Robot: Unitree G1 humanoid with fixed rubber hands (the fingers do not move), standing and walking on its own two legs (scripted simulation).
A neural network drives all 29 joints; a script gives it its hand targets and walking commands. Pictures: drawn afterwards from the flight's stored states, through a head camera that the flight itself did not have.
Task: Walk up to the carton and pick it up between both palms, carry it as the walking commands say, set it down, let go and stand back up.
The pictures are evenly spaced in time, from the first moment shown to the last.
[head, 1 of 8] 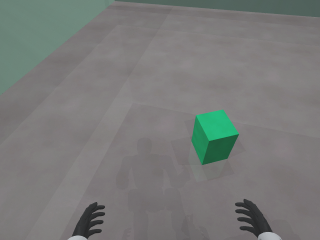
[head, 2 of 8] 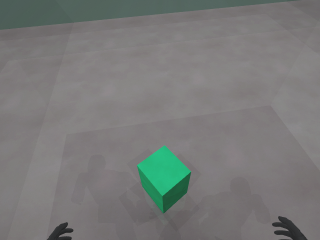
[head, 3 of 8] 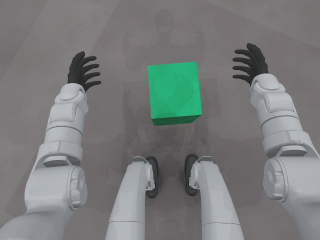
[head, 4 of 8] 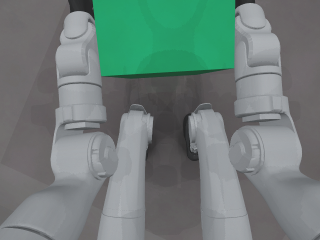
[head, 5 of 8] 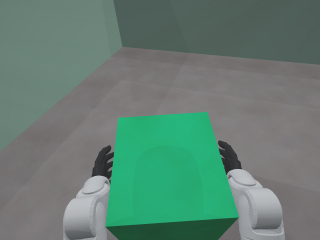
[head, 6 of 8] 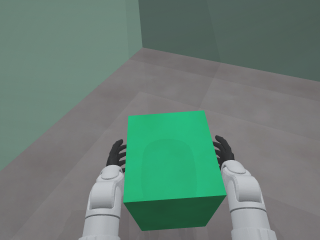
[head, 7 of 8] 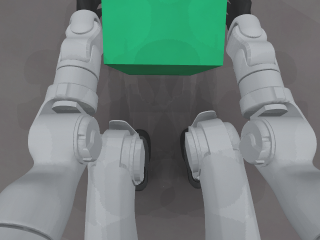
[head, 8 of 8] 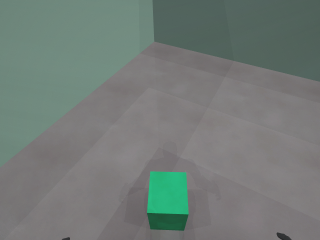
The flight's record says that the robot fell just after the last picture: no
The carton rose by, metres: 0.68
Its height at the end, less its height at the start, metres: +0.00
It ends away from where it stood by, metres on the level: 1.18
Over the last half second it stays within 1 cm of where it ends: yes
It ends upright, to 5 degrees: yes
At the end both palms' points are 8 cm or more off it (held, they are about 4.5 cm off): yes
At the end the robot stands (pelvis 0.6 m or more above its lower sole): yes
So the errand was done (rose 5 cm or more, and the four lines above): yes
